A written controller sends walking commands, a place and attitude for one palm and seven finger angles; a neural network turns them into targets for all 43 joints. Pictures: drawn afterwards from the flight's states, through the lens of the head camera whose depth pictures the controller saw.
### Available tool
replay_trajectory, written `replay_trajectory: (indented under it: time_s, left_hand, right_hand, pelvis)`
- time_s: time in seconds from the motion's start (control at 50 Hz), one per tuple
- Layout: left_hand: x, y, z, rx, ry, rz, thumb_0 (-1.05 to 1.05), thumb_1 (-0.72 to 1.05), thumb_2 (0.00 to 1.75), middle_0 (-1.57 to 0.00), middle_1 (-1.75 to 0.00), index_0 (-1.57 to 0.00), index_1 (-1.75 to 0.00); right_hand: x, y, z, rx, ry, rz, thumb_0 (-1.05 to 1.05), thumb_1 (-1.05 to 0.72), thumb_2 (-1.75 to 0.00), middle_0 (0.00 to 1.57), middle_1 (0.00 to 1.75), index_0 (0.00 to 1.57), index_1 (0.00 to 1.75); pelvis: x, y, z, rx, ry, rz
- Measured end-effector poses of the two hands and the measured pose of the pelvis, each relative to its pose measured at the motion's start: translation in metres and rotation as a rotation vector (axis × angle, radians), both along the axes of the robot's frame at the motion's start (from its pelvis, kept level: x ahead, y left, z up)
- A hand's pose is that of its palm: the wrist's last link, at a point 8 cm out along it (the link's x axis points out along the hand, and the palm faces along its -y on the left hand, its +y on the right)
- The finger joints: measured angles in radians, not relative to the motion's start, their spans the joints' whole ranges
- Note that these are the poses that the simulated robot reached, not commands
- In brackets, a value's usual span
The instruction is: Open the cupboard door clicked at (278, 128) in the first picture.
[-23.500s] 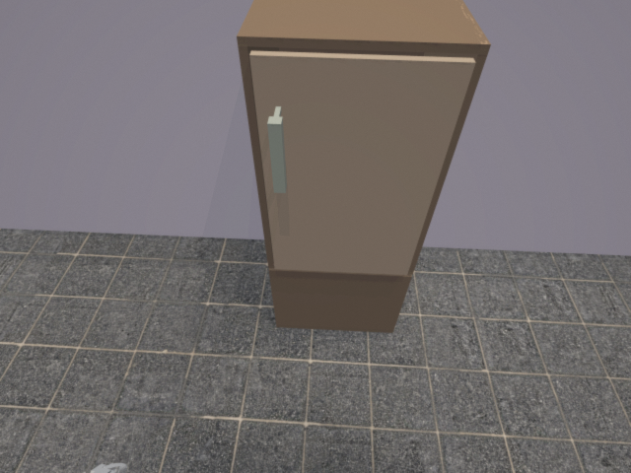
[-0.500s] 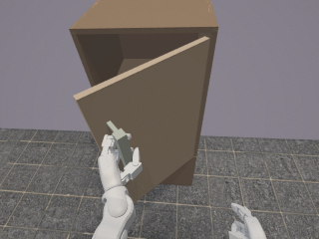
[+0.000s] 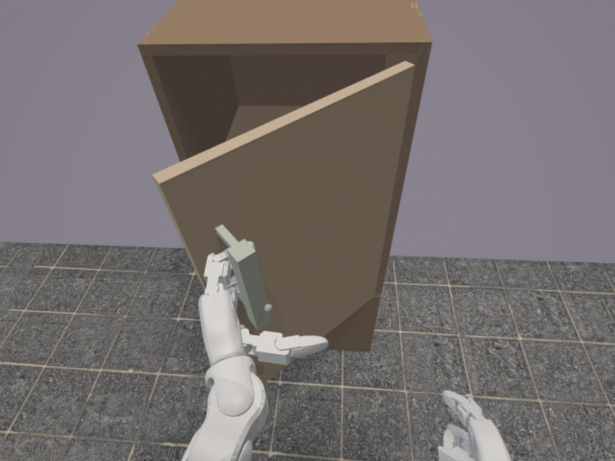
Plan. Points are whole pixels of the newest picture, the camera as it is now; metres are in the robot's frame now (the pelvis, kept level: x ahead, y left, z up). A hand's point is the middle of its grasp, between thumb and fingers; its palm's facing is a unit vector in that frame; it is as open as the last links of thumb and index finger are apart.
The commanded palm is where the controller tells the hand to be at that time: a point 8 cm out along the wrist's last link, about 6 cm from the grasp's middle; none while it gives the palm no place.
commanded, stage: open thumb and fingers to let go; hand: left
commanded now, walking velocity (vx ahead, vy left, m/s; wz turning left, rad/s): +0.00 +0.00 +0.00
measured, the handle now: (243, 278) +0.33 +0.10 +0.08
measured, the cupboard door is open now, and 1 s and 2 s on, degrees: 43 47 47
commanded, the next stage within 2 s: slide the hand sideways off the handle in 0.14 s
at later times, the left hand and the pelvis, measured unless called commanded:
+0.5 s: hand (265, 345) +0.24 +0.06 +0.08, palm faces -0.14 -0.99 +0.02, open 16.3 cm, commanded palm +0.23 +0.11 +0.07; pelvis -0.01 +0.02 +0.00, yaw -1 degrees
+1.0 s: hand (240, 367) +0.22 +0.09 +0.07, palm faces -0.08 -1.00 -0.01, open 16.2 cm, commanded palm +0.19 +0.15 +0.07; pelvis +0.00 +0.02 -0.01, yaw -1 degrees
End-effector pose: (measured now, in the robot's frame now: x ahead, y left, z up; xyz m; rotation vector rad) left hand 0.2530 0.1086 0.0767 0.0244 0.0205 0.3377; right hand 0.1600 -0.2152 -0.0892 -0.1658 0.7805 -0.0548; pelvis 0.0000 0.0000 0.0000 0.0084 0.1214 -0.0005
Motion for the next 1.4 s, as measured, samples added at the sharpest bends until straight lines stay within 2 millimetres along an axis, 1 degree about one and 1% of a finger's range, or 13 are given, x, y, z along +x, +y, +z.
replay_trajectory:
  time_s: [0.14, 0.22, 0.28, 0.32, 0.38, 0.42, 0.46, 0.5, 0.68, 0.88, 1.12, 1.24, 1.4]
  left_hand:
    - [-0.001, -0.002, 0.000, 0.002, 0.004, -0.045, -0.01, -0.49, 0.31, -0.25, -0.69, -0.25, -0.70]
    - [-0.002, 0.000, 0.001, -0.006, 0.010, -0.054, -0.01, -0.50, 0.30, -0.31, -0.58, -0.29, -0.64]
    - [-0.003, 0.001, 0.001, 0.004, 0.008, -0.067, -0.01, -0.50, 0.30, -0.34, -0.54, -0.31, -0.60]
    - [-0.006, 0.004, 0.000, 0.016, -0.005, -0.163, -0.01, -0.50, 0.30, -0.32, -0.50, -0.27, -0.56]
    - [-0.013, 0.009, -0.001, 0.032, -0.024, -0.371, -0.01, -0.50, 0.30, -0.27, -0.44, -0.19, -0.48]
    - [-0.019, 0.009, 0.000, 0.015, -0.031, -0.463, -0.01, -0.50, 0.30, -0.24, -0.40, -0.16, -0.43]
    - [-0.023, 0.009, -0.001, -0.018, -0.032, -0.493, -0.01, -0.50, 0.30, -0.21, -0.37, -0.15, -0.39]
    - [-0.025, 0.010, -0.001, -0.043, -0.028, -0.480, -0.01, -0.50, 0.30, -0.19, -0.35, -0.14, -0.37]
    - [-0.031, 0.013, 0.000, -0.038, -0.037, -0.438, -0.01, -0.50, 0.30, -0.16, -0.31, -0.16, -0.32]
    - [-0.044, 0.026, -0.001, -0.027, -0.018, -0.431, -0.01, -0.50, 0.30, -0.18, -0.32, -0.18, -0.32]
    - [-0.063, 0.044, -0.001, -0.009, 0.003, -0.408, -0.01, -0.50, 0.30, -0.19, -0.32, -0.18, -0.32]
    - [-0.072, 0.054, -0.001, -0.001, 0.012, -0.400, -0.01, -0.50, 0.30, -0.18, -0.32, -0.19, -0.32]
    - [-0.087, 0.078, -0.003, 0.007, 0.021, -0.357, -0.01, -0.50, 0.30, -0.16, -0.31, -0.16, -0.31]
  right_hand:
    - [0.005, 0.012, 0.004, 0.011, -0.022, 0.009, 0.01, -0.91, -0.90, 0.20, 0.30, 0.20, 0.30]
    - [0.006, 0.017, 0.006, 0.015, -0.026, 0.015, 0.01, -0.91, -0.90, 0.20, 0.30, 0.20, 0.30]
    - [0.007, 0.019, 0.006, 0.017, -0.028, 0.022, 0.01, -0.90, -0.90, 0.20, 0.30, 0.20, 0.30]
    - [0.004, 0.019, 0.006, 0.016, -0.026, 0.028, 0.01, -0.90, -0.90, 0.20, 0.30, 0.20, 0.30]
    - [-0.002, 0.017, 0.006, 0.011, -0.032, 0.022, 0.01, -0.90, -0.90, 0.20, 0.30, 0.20, 0.30]
    - [-0.007, 0.015, 0.007, 0.010, -0.042, 0.008, 0.01, -0.90, -0.90, 0.20, 0.30, 0.20, 0.30]
    - [-0.011, 0.014, 0.007, 0.007, -0.052, -0.006, 0.01, -0.90, -0.90, 0.20, 0.30, 0.20, 0.30]
    - [-0.014, 0.013, 0.008, 0.004, -0.057, -0.015, 0.01, -0.90, -0.90, 0.20, 0.30, 0.20, 0.30]
    - [-0.019, 0.018, 0.010, 0.011, -0.069, -0.023, 0.01, -0.90, -0.90, 0.20, 0.30, 0.20, 0.30]
    - [-0.006, 0.021, 0.011, 0.019, -0.094, -0.008, 0.01, -0.90, -0.90, 0.20, 0.30, 0.20, 0.30]
    - [0.011, 0.011, 0.013, 0.009, -0.134, -0.003, 0.01, -0.90, -0.90, 0.20, 0.30, 0.20, 0.30]
    - [0.012, 0.004, 0.011, 0.002, -0.141, -0.014, 0.01, -0.90, -0.90, 0.20, 0.30, 0.20, 0.30]
    - [0.011, -0.001, 0.008, -0.014, -0.141, -0.027, 0.01, -0.90, -0.90, 0.20, 0.30, 0.20, 0.30]
  pelvis:
    - [-0.001, 0.007, -0.001, -0.007, -0.007, -0.005]
    - [-0.003, 0.009, -0.001, -0.009, -0.011, -0.006]
    - [-0.004, 0.011, -0.002, -0.009, -0.013, -0.005]
    - [-0.005, 0.011, -0.002, -0.005, -0.012, -0.003]
    - [-0.007, 0.013, -0.003, -0.006, -0.014, -0.001]
    - [-0.008, 0.016, -0.003, -0.008, -0.018, -0.003]
    - [-0.009, 0.018, -0.003, -0.009, -0.021, -0.007]
    - [-0.010, 0.020, -0.003, -0.009, -0.021, -0.011]
    - [-0.009, 0.023, -0.005, -0.004, -0.011, -0.027]
    - [-0.003, 0.022, -0.007, -0.005, 0.001, -0.027]
    - [0.005, 0.014, -0.011, -0.005, 0.021, -0.020]
    - [0.006, 0.011, -0.013, -0.005, 0.029, -0.016]
    - [0.005, 0.010, -0.017, -0.010, 0.038, -0.007]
